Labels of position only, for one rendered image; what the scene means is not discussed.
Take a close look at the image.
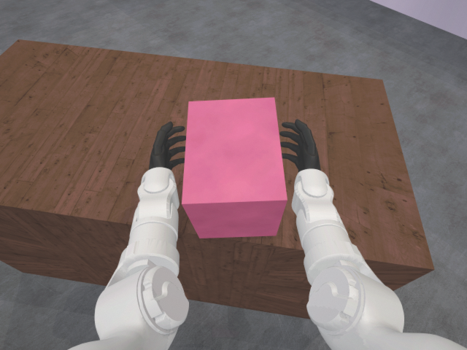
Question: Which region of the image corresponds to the carton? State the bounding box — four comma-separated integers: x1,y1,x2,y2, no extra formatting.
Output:
182,98,287,238

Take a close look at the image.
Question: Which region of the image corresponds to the robot left upper arm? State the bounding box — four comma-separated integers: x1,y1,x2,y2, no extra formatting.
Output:
68,265,189,350

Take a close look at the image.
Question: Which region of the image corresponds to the right robot forearm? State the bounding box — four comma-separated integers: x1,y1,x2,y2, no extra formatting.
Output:
292,168,383,286

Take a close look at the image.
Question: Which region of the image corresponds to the robot right hand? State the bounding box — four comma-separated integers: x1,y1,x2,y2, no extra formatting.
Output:
279,119,321,172

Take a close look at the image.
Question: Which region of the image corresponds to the pedestal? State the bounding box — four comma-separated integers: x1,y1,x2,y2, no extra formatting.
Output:
0,39,435,319

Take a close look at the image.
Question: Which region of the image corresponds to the robot right upper arm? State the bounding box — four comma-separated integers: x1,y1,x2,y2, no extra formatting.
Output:
306,265,467,350

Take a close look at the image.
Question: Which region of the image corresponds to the robot left hand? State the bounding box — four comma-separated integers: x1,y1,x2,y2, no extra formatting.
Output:
149,122,186,170

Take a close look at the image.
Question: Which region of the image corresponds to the left robot forearm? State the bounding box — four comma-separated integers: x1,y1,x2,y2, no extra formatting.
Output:
105,167,180,289

